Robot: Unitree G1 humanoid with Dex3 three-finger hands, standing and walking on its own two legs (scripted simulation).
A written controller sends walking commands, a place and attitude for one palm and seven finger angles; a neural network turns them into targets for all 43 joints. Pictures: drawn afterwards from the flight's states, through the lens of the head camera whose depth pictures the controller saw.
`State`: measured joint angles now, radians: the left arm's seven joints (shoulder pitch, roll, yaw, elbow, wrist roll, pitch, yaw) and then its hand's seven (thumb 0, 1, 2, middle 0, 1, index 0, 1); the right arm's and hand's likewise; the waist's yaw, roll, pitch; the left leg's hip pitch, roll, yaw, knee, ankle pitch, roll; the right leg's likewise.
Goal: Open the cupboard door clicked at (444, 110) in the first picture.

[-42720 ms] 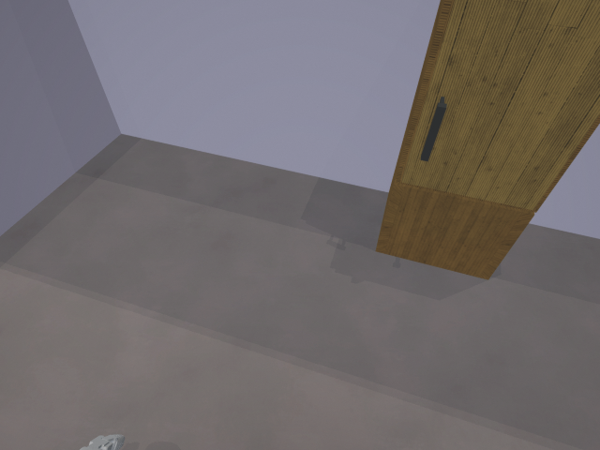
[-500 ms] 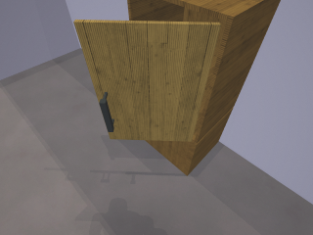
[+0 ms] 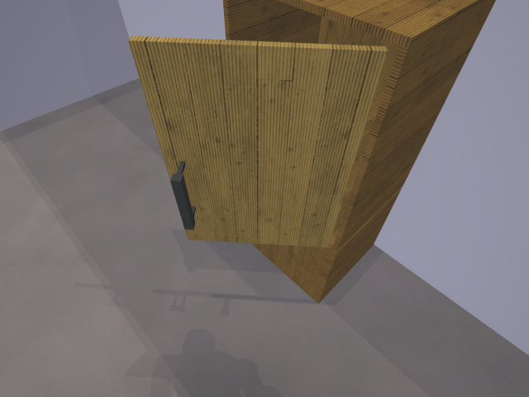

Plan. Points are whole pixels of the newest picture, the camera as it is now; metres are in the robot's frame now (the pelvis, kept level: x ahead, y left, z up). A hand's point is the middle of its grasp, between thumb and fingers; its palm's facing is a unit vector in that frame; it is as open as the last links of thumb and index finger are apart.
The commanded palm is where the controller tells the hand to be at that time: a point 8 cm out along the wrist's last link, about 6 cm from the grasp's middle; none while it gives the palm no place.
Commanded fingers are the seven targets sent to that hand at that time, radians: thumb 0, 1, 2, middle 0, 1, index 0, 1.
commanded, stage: look again from close up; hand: left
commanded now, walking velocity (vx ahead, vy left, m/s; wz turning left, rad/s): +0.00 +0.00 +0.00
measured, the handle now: (186, 196) +0.56 +0.23 -0.11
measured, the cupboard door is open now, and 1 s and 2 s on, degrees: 42 42 42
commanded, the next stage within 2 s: raise the hand with hooked fingers in 0.52 s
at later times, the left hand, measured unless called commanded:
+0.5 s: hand out of the picture +0.03 +0.18 -0.17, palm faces +0.01 -0.98 -0.22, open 7.3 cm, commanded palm none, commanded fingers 0.00 0.90 0.90 -0.20 -0.30 -0.20 -0.30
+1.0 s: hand (151, 382) +0.16 +0.18 -0.07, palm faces -0.03 -1.00 -0.01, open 8.3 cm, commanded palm +0.13 +0.26 -0.08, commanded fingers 0.00 0.43 0.70 -0.23 -0.60 -0.23 -0.60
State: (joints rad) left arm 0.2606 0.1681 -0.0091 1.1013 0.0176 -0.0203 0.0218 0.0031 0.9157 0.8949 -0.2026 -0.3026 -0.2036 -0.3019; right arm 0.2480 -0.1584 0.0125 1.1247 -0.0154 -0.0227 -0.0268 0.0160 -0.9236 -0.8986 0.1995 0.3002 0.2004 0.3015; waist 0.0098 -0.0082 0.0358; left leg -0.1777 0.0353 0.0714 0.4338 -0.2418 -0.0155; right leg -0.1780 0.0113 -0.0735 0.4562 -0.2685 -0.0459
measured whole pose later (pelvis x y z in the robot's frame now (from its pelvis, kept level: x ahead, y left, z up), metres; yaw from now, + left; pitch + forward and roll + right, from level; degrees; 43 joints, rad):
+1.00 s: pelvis -0.04 +0.00 -0.08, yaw +1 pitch +13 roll +1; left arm 0.30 0.18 0.17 0.38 -0.27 -0.67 -0.40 0.00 0.66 0.79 -0.22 -0.46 -0.22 -0.46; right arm 0.13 -0.29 -0.06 0.58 0.02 -0.28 0.00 0.01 -0.90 -0.90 0.20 0.30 0.20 0.30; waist 0.01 -0.05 -0.13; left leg -0.84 0.03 0.05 1.07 -0.46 -0.02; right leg -0.84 -0.03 -0.07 1.11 -0.49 -0.06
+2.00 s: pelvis -0.04 +0.04 -0.11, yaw +1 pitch +20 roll -4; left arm 0.12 0.36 0.36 0.29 -0.33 -0.38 -0.47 -0.01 -0.45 0.32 -0.30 -1.17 -0.30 -1.17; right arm 0.20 -0.26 0.03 0.54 0.03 -0.21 -0.06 0.01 -0.90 -0.90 0.20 0.30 0.20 0.30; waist 0.00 0.02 -0.14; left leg -1.09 0.04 -0.01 1.28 -0.54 0.04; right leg -1.02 -0.03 -0.12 1.21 -0.53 -0.01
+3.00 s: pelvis -0.05 +0.03 -0.12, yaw +0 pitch +21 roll -4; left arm -0.07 0.41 0.43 0.46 -0.36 -0.40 -0.55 -0.02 -0.50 0.30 -0.30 -1.20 -0.31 -1.20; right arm 0.23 -0.29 0.03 0.56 0.03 -0.21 -0.07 0.01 -0.90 -0.90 0.20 0.30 0.20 0.30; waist -0.01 0.02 -0.15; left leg -1.14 0.05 -0.01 1.31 -0.54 0.02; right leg -1.08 -0.02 -0.12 1.25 -0.54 -0.03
